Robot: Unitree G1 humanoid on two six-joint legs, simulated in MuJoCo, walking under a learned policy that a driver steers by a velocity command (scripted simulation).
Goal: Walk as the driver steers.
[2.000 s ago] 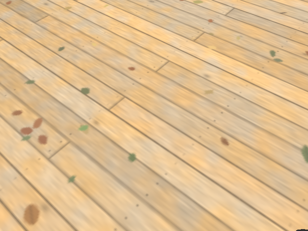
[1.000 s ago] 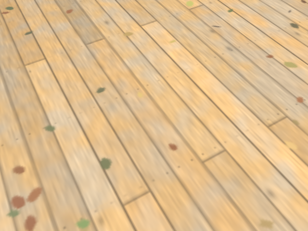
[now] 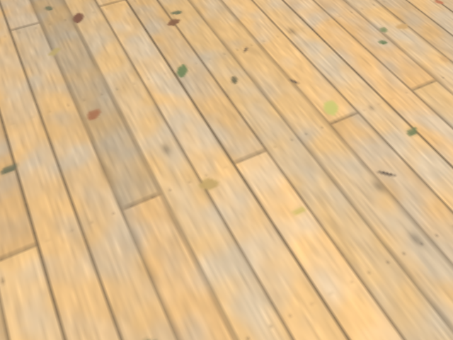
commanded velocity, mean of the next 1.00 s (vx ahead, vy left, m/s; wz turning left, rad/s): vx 0.08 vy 0.00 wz -0.92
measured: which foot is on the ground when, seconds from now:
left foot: down 0.00-0.10, up 0.12-0.56, down 0.58-1.00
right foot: up 0.00-0.10, down 0.12-0.56, up 0.58-1.00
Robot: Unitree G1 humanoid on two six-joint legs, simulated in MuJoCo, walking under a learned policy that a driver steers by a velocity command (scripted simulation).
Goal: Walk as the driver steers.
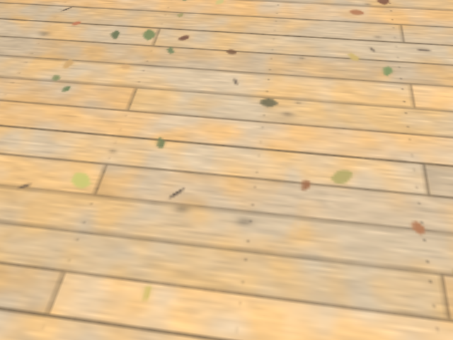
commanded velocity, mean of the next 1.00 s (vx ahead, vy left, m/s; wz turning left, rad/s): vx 0.65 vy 0.00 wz -0.25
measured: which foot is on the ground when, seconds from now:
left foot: down 0.00-0.02, up 0.04-0.50, down 0.52-1.00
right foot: up 0.00-0.00, down 0.02-0.52, up 0.54-0.98, down 1.00-1.00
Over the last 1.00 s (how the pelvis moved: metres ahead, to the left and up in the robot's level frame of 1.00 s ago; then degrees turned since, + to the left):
0.26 0.06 -0.01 -56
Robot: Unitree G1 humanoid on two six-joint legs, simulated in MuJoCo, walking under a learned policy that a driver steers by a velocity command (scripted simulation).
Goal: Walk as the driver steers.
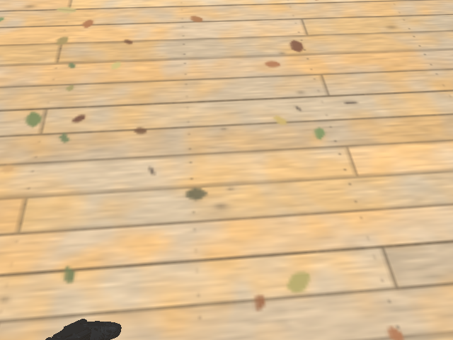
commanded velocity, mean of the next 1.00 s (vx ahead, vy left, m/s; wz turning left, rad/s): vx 0.99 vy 0.00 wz -0.57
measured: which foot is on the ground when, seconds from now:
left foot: down 0.00-0.02, up 0.04-0.40, down 0.42-0.86, up 0.88-1.00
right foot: down 0.00-0.40, up 0.42-0.84, down 0.86-1.00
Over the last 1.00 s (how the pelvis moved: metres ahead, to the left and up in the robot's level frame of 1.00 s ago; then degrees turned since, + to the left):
0.44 -0.01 -0.03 -13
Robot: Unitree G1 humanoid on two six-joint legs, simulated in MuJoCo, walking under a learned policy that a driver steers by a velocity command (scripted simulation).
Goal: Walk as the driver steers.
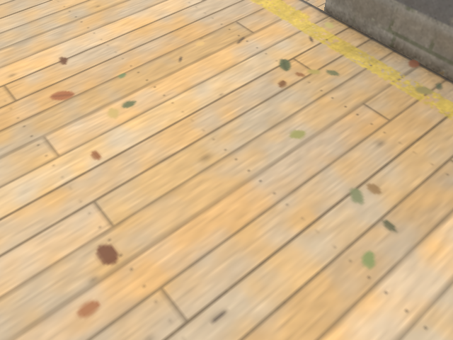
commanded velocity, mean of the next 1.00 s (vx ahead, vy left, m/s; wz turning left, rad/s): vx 1.00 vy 0.00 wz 0.85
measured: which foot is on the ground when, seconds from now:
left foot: up 0.00-0.26, down 0.28-0.70, up 0.72-1.00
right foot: down 0.00-0.28, up 0.30-0.68, down 0.70-1.00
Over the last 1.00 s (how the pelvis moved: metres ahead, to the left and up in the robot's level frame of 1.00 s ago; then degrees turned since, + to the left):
0.89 -0.28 0.03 -34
